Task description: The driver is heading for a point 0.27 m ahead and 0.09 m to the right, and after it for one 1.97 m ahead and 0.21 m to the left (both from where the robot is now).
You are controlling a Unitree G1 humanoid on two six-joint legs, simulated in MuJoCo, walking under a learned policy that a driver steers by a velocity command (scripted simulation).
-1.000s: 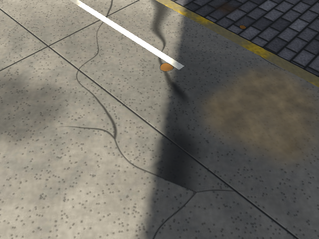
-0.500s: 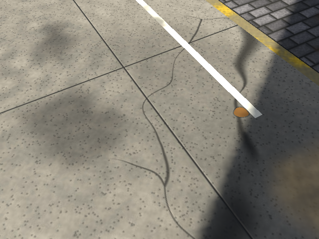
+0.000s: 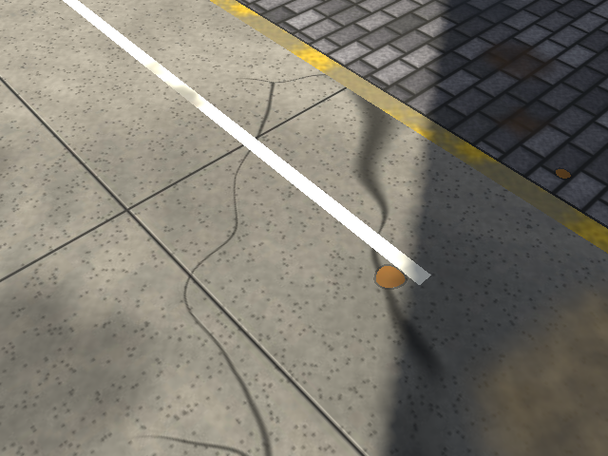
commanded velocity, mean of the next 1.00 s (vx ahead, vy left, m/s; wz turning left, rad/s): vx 0.16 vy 0.00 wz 0.19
